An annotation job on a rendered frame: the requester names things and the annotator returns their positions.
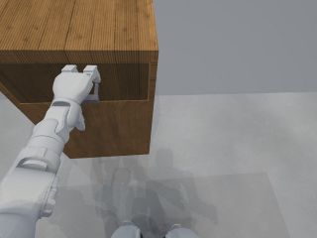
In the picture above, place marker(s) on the robot left forearm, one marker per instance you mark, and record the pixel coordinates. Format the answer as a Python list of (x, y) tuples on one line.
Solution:
[(45, 146)]

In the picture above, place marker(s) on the robot right thigh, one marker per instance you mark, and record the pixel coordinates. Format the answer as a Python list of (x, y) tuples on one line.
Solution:
[(181, 232)]

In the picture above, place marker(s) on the robot left hand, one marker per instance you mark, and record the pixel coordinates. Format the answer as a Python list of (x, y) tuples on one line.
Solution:
[(75, 86)]

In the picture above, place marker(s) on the drawer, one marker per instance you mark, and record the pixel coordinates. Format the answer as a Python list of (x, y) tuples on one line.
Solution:
[(32, 81)]

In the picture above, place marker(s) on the handle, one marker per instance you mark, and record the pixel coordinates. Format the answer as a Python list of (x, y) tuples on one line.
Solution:
[(91, 98)]

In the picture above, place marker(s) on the robot left upper arm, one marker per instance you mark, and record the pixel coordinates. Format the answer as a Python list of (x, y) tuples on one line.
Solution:
[(27, 196)]

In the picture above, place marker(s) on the robot left shin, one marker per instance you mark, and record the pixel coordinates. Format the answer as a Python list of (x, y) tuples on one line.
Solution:
[(128, 223)]

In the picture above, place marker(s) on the cabinet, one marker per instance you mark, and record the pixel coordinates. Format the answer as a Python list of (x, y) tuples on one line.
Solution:
[(87, 31)]

